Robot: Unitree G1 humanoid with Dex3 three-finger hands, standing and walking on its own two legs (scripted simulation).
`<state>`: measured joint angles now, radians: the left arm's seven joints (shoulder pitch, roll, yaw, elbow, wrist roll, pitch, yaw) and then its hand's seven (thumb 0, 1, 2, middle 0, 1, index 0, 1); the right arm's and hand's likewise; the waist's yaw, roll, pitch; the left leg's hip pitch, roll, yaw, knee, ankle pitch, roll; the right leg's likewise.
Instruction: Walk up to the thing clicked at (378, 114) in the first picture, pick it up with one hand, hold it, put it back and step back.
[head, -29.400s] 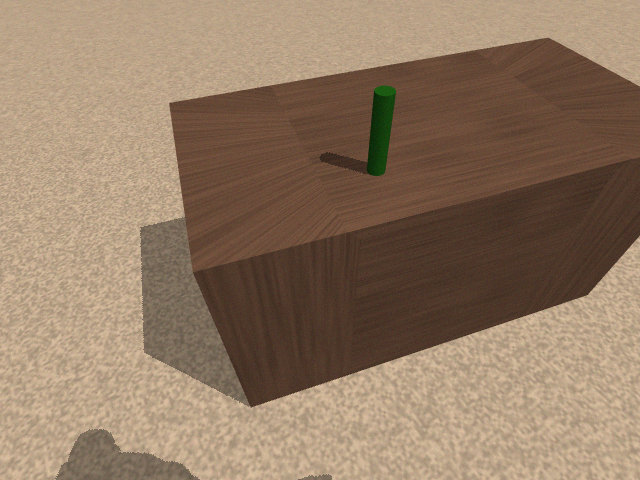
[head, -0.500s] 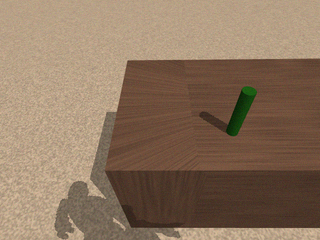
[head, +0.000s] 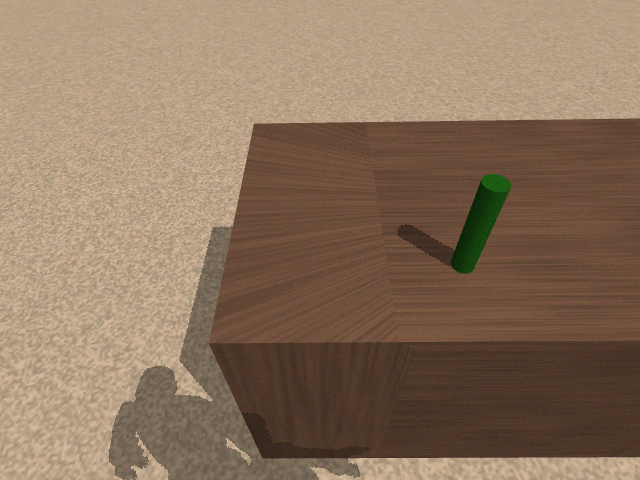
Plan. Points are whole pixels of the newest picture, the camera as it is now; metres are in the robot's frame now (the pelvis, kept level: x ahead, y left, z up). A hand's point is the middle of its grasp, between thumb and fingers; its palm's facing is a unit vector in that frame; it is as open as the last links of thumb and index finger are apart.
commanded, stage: stand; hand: right
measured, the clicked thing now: (477, 228) +0.50 -0.24 +0.01
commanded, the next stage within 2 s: step back in 0.10 s
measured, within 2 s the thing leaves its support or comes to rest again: neither
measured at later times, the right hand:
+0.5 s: hand out of the picture +0.06 -0.31 -0.18, palm faces -0.01 +0.93 -0.36, open 7.4 cm
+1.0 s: hand out of the picture -0.07 -0.27 -0.15, palm faces -0.05 +0.89 -0.45, open 7.4 cm
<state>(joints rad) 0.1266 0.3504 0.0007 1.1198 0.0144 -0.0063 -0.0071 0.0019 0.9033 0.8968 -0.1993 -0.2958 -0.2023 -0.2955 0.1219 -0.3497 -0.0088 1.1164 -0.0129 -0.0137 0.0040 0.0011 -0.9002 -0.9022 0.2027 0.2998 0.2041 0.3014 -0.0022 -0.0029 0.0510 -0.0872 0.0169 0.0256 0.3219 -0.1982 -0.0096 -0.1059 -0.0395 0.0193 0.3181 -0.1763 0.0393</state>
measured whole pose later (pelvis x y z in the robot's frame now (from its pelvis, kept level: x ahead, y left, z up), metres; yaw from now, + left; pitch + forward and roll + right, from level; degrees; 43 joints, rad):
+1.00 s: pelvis -0.17 +0.00 -0.01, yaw -1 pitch -1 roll -1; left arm 0.16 0.40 0.08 0.86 0.02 0.05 0.01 0.00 0.90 0.90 -0.20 -0.30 -0.20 -0.30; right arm 0.13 -0.37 -0.05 0.88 -0.03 0.03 -0.01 0.00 -0.90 -0.90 0.21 0.30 0.21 0.30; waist 0.02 -0.04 0.18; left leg -0.29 0.02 0.02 0.55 -0.25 0.03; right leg -0.39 0.10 0.14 1.08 -0.49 0.03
